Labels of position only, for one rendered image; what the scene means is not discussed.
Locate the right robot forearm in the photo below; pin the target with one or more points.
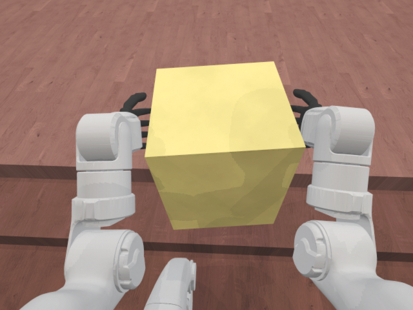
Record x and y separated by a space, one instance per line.
342 139

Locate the left robot forearm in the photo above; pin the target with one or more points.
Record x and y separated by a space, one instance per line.
104 146

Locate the left robot thigh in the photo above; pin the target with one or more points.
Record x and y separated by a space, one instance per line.
170 291

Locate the carton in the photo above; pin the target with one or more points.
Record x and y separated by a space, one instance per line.
223 144

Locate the right robot upper arm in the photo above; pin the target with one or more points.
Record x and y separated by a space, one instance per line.
340 259

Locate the robot left hand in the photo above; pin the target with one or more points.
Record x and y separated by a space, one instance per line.
130 104

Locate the left robot upper arm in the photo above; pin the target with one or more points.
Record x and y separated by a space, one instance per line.
101 266

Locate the robot right hand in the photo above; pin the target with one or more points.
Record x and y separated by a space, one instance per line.
309 99

